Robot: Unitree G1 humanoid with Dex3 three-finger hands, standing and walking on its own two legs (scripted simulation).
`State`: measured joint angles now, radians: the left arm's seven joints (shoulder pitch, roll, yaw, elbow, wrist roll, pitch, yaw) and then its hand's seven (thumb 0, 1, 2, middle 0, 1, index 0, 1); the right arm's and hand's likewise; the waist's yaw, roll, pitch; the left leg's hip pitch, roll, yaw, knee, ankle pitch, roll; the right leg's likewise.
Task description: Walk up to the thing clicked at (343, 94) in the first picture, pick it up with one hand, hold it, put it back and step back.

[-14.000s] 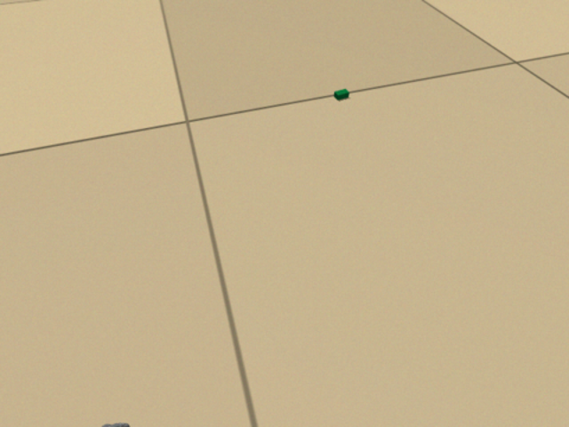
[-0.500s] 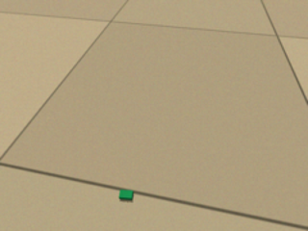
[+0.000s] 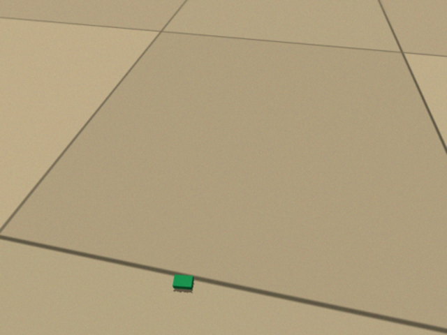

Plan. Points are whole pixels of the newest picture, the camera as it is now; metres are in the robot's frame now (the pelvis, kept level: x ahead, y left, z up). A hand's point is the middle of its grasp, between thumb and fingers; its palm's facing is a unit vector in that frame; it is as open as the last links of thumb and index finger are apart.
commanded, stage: stand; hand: left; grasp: from above
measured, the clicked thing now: (183, 282) +0.44 +0.21 -0.77
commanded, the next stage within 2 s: rise first in 0.52 s
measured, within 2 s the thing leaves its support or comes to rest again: neither
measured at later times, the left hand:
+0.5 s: hand out of the picture +0.07 +0.25 -0.16, palm faces -0.04 -0.94 -0.34, open 7.3 cm
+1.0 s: hand (114, 329) +0.16 +0.25 -0.18, palm faces -0.09 -0.92 -0.38, open 11.0 cm
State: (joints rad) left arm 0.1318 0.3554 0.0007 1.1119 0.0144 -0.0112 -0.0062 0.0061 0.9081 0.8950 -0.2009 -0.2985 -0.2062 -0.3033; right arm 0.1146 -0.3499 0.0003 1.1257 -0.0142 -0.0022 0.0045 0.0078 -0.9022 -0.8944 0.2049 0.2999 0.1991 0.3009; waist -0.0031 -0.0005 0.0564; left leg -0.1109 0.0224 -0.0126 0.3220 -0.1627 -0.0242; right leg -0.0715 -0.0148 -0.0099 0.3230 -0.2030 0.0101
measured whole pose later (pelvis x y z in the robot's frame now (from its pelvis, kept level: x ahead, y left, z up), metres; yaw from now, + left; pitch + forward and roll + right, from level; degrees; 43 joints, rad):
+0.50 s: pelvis +0.00 +0.00 +0.00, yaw +0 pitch -2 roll +0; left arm 0.14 0.36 0.00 1.11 0.01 -0.01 -0.01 0.01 0.91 0.90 -0.20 -0.30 -0.21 -0.30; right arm 0.12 -0.35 0.00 1.13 -0.01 0.00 0.01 0.01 -0.90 -0.89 0.20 0.30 0.20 0.30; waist 0.00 0.00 0.06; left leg -0.12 0.02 -0.01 0.33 -0.17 -0.02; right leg -0.08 -0.01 -0.01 0.32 -0.21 0.01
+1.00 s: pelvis -0.01 +0.01 -0.03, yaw -1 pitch +8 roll -1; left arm -0.01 0.33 0.13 0.94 0.16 0.10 -0.01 0.00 0.06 0.82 -0.27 -0.76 -0.27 -0.76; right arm 0.25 -0.24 -0.03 0.72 0.02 -0.03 -0.01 0.01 -0.89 -0.89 0.21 0.30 0.20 0.30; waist -0.04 0.00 -0.03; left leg -0.54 0.03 -0.01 0.72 -0.33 -0.02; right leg -0.49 -0.01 0.00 0.71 -0.36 0.01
